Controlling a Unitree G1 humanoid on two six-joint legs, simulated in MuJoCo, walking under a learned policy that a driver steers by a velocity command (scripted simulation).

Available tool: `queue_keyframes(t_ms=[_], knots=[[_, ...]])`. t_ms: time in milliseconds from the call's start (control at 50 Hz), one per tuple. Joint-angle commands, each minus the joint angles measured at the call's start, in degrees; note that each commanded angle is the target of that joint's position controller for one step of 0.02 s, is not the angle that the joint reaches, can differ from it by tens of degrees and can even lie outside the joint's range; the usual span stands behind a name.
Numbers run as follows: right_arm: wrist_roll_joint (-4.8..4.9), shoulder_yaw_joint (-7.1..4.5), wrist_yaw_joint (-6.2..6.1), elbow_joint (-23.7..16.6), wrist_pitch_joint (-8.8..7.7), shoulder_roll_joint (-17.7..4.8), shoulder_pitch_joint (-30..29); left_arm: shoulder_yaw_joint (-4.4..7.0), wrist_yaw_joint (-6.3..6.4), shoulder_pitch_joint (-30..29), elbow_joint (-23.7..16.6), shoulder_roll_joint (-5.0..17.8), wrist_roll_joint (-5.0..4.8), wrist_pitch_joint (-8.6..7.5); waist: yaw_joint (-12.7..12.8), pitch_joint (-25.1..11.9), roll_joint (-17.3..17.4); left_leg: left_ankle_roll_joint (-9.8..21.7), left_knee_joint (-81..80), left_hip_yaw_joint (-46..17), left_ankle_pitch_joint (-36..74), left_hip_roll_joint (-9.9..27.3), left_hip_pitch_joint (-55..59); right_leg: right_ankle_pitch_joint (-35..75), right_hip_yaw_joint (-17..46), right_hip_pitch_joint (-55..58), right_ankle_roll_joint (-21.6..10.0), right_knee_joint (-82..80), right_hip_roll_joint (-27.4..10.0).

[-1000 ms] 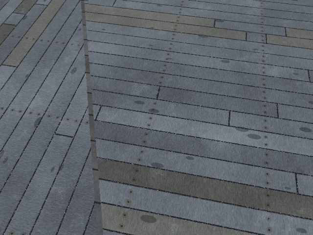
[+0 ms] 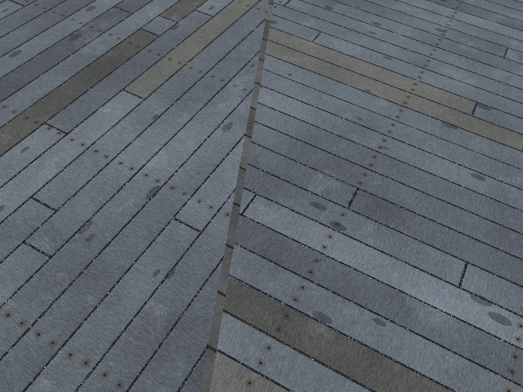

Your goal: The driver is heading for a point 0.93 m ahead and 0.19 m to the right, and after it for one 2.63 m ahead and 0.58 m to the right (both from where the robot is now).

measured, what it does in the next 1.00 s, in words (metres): walks ahead, turning right: right foot, then left foot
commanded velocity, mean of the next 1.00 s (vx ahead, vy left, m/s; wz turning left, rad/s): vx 0.47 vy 0.00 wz -0.31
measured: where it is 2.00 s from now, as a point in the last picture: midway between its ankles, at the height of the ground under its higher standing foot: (333, 246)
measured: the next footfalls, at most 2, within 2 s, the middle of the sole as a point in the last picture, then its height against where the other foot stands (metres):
right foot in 0.22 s outside the picture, level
left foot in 0.68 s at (228, 378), level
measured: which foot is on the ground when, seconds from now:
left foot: down 0.00-0.24, up 0.26-0.66, down 0.68-1.00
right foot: up 0.00-0.20, down 0.22-0.70, up 0.72-1.00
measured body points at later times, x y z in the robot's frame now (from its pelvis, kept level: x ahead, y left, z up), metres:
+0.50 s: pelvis +0.23 -0.07 -0.01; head +0.26 -0.09 +0.44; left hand +0.29 +0.20 -0.12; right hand +0.40 -0.34 -0.10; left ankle +0.38 +0.09 -0.70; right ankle +0.17 -0.15 -0.75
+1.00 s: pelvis +0.50 -0.08 -0.01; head +0.53 -0.10 +0.44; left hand +0.78 +0.09 -0.09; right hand +0.43 -0.37 -0.13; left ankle +0.50 +0.04 -0.75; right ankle +0.57 -0.28 -0.69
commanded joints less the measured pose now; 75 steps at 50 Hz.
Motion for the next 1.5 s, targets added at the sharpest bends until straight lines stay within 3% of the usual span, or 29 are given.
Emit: queue_keyframes(t_ms=[20, 140, 200, 220, 240, 260, 300, 320, 420, 500, 620, 660, 680, 700, 720, 740, 780, 800, 960, 1080, 1120, 1160, 1180, 1200, 1220, 1240, 1280, 1360, 1500], knots=[[0.34, -3.19, -0.26, -2.8, -0.73, -11.3, 0.6, -0.15, -0.84, -9.3, -5.9, 2.8, -0.34, -2.24, -2.2, 3.2, 10.1, 8.1, -5.7, -12.6, -4.3, 12.6, 1.2, 1.4, -1.3, -4.4, 0.3, -6.1, 0.9], [0.08, -2.82, 0.46, -1.0, -0.81, -11.0, 3.3, -1.12, -2.43, -10.8, -6.9, 3.6, -1.01, -3.51, -3.5, 4.4, 11.0, 7.9, -3.1, -12.2, 4.8, 15.9, 4.8, -2.6, -4.9, -0.2, -4.4, -10.7, 0.5], [-0.14, -2.55, 0.22, -1.1, -0.38, -10.6, 1.9, 0.0, -2.12, -0.6, -4.0, 5.8, -0.75, -3.47, 2.2, -1.3, 9.5, 5.3, 7.6, -6.7, 28.6, 13.0, 4.9, -1.6, -7.5, 15.0, -8.9, -14.6, 3.5], [-0.73, -1.83, 0.04, -1.9, -0.47, -9.1, 0.8, 0.78, -1.92, 8.3, -2.3, 8.0, -0.55, -3.43, 6.5, -8.1, 6.2, 3.2, 20.4, -2.8, 31.0, 10.3, -0.6, -1.0, -1.1, 28.3, -12.4, -13.8, -1.2], [-0.94, -0.86, -0.1, -4.1, -1.42, -6.6, 2.5, 2.16, -2.02, 16.7, -1.2, 13.9, 0.29, -3.22, 7.7, -15.5, -7.7, -1.8, 41.3, 3.3, 15.0, 1.9, -19.8, -5.9, 20.5, 47.4, -20.7, -15.9, -13.0], [-0.85, -0.58, -0.07, -4.9, -2.69, -6.7, 2.1, 1.36, -2.77, 18.1, 0.2, 11.1, -0.95, -3.09, 7.2, -14.6, -14.6, -3.3, 51.8, 1.6, -16.8, -1.3, -33.7, -14.5, 37.5, 51.9, -24.0, -23.4, -18.5], [0.76, -1.1, 1.16, -5.5, -4.46, -9.6, -4.8, -0.28, -2.4, 12.5, -1.4, 6.4, -0.67, -2.15, 6.4, -1.6, -4.3, -2.2, 54.9, 1.4, -10.6, 4.7, -39.8, -16.8, 27.5, 40.3, -20.8, -25.3, -15.2], [-0.27, -1.03, 1.52, -5.9, -4.97, -8.8, -6.8, -0.68, -2.26, 10.8, -1.9, 5.4, -0.24, -1.63, 5.4, 1.7, -0.7, -2.4, 50.9, 2.4, -7.2, 6.1, -39.4, -11.9, 23.2, 34.9, -20.0, -26.6, -12.8], [-2.15, -0.82, 1.51, -7.1, -4.47, -6.2, -8.6, -0.84, -0.81, 9.5, -2.6, 6.1, -0.61, -1.24, 2.5, 2.2, -3.1, -6.5, 36.5, 5.5, 0.0, 6.7, -32.6, 5.6, 13.6, 24.0, -19.5, -29.5, -7.3], [-1.78, 0.29, 1.8, -9.4, -4.87, -3.5, -18.3, -0.29, 0.27, 13.0, -1.0, 7.6, -1.14, -0.59, 5.6, 2.8, -3.0, -7.8, 19.3, 6.6, 14.2, 3.3, -25.0, 8.9, 9.1, 18.4, -16.3, -27.7, -3.6], [-0.41, -1.1, 2.53, -10.4, -5.55, -6.8, -21.9, -0.07, 1.12, 16.5, 0.3, 7.6, -1.7, 0.8, 5.1, 1.9, -4.5, -5.5, 10.5, 3.6, 12.7, 1.9, -18.9, 6.4, 17.2, 25.5, -13.7, -21.0, -7.3], [-0.55, -2.48, 2.03, -8.9, -5.88, -9.0, -14.5, -0.2, 0.96, 14.9, -0.4, 6.9, -1.32, 1.21, 0.7, -1.9, -4.9, -2.6, 7.2, 5.2, 10.6, 1.8, -7.8, 15.3, 16.5, 25.3, -11.7, -13.1, -5.0], [-1.29, -3.36, 1.5, -7.9, -5.99, -11.2, -6.3, -1.05, 0.59, 13.7, -1.6, 4.8, -0.52, 1.19, -3.4, -9.4, -3.1, 0.7, 9.1, 1.0, 9.8, 7.5, 6.4, 12.8, 14.3, 20.2, -10.0, -0.9, -2.0], [-2.36, -4.54, 0.99, -7.0, -5.43, -16.0, 1.7, -2.5, 0.57, 19.2, -2.8, 0.0, -0.49, 0.79, -3.5, -19.5, 8.9, 7.8, 9.5, -17.8, 4.5, 21.2, 28.2, -6.1, 7.2, 3.2, -6.3, 19.4, 5.5], [-1.49, -4.07, 1.68, -5.6, -4.85, -13.7, 2.8, -3.04, 0.55, 23.2, -3.4, 0.9, -1.68, 0.43, -1.6, -22.9, 21.1, 12.0, 3.5, -36.4, -6.2, 28.2, 31.8, -29.3, 5.5, -8.1, -5.3, 30.8, 5.5], [-1.08, -2.92, 1.52, -6.4, -4.45, -8.9, -0.5, -1.63, 0.58, 19.6, -2.6, 6.2, -2.48, 0.68, -2.2, -13.5, 12.8, 9.8, 1.6, -30.8, -12.0, 26.0, 24.0, -25.1, 6.0, -12.1, -4.9, 35.4, 1.7], [-1.34, -1.89, 1.45, -5.9, -3.78, -6.0, -5.6, -1.28, 0.4, 11.7, -4.4, 6.5, -1.3, 1.14, -1.0, -2.0, 5.1, 7.0, -1.3, -15.6, -2.4, 20.8, 8.5, -17.2, 2.4, -10.7, -4.3, 32.9, -2.1], [-1.66, -1.56, 1.45, -5.5, -3.88, -5.0, -7.2, -1.02, 0.18, 10.8, -4.7, 5.8, -0.98, 1.42, 0.4, 0.3, 6.1, 6.4, -3.1, -11.0, 1.2, 18.7, 3.9, -15.2, 2.2, -9.1, -4.3, 30.5, -3.8], [-1.15, -2.82, 1.72, -1.0, -4.94, -8.6, -7.3, -2.67, -1.16, 5.0, -7.2, 0.6, -0.55, 1.87, 1.3, 3.0, 4.5, 7.5, -9.1, 6.6, 15.6, 16.3, -1.0, 0.0, 0.0, -7.0, -3.3, 12.4, -5.2], [1.2, -3.28, 2.0, 3.3, -3.3, -12.0, -1.1, -3.31, -2.85, -6.3, -11.0, 0.9, -0.58, 0.38, -1.6, 5.8, 4.4, 6.1, -7.6, 8.3, 16.9, 18.0, 4.3, 1.8, -4.8, -2.7, -5.9, -4.3, -2.9], [1.55, -3.35, 1.93, 4.4, -2.33, -13.1, -0.4, -2.59, -2.94, -5.3, -11.3, 2.6, -0.41, 0.01, 0.3, 4.7, 5.7, 5.2, -3.5, 7.1, 24.5, 18.9, 7.3, -3.1, -6.0, 1.2, -7.2, -7.8, -1.1], [1.36, -2.59, 1.66, 4.9, -1.81, -12.3, -0.8, -0.14, -2.23, 7.9, -7.4, 7.0, 0.01, -0.16, 7.9, -3.8, 5.5, 2.3, 12.5, 10.2, 36.9, 14.9, 2.9, 0.0, -8.3, 22.4, -9.7, -11.4, 2.0], [-0.15, -1.02, 1.61, 3.5, -2.19, -8.9, -0.8, 1.38, -1.25, 18.2, -5.7, 11.7, 0.72, 0.19, 12.0, -12.5, 0.8, -0.5, 29.8, 12.0, 21.6, 11.7, -9.3, 3.5, 2.1, 40.5, -13.1, -8.8, -8.3], [-0.36, 1.18, 2.05, 2.2, -3.1, -1.6, 6.4, 1.85, -0.88, 19.5, -5.7, 16.4, 1.33, 0.44, 7.7, -21.4, -13.9, -4.1, 49.9, 9.4, -19.4, 2.0, -29.5, -5.3, 28.8, 56.4, -21.7, -14.5, -23.4], [1.32, -0.51, 2.03, 3.4, -3.72, -8.3, 2.5, 0.57, -0.94, 19.9, -6.0, 10.5, 1.31, 0.26, 10.9, -21.3, -7.1, -3.9, 56.7, 1.0, -21.1, 3.2, -33.8, -10.1, 32.3, 52.9, -20.9, -19.2, -22.9], [2.43, -1.39, 2.01, 1.6, -3.8, -10.4, -1.9, -0.32, -1.02, 16.8, -5.4, 8.3, 0.91, -0.03, 9.9, -11.8, -6.4, -3.5, 57.6, 2.0, -16.6, 5.6, -37.9, -7.8, 22.7, 46.4, -18.5, -20.2, -20.8], [0.82, -1.47, 1.47, 1.3, -3.08, -9.0, -4.5, -1.44, -1.44, 10.0, -4.9, 4.2, 0.61, -0.62, 5.9, -4.0, -4.2, -3.9, 52.4, 3.6, -8.3, 9.5, -34.8, -1.3, 11.1, 33.4, -16.2, -23.5, -16.1], [0.96, -1.25, 1.39, 2.0, -0.13, -4.9, -2.0, -1.15, -1.37, 6.1, -3.2, 2.9, 1.17, -2.78, 1.7, 0.2, -3.2, -5.1, 48.9, 2.8, -1.4, 11.0, -29.0, 5.0, 0.5, 23.6, -16.0, -30.8, -14.6], [-0.57, -0.34, 3.17, -2.4, -0.22, -2.3, -12.8, 0.01, 0.8, 6.0, -0.4, 6.1, 1.1, -1.85, 3.7, 5.0, -1.3, -5.3, 26.1, 8.0, 15.6, 8.6, -27.5, 21.4, -14.8, 23.6, -13.3, -29.6, -11.9]])
Velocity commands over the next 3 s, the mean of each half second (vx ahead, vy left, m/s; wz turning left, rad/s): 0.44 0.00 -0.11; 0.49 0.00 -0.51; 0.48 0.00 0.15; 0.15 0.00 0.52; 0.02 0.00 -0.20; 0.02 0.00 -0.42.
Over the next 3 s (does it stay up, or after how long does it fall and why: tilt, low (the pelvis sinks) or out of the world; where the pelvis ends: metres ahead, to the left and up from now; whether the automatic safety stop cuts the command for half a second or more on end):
stays up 0.91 -0.35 -0.01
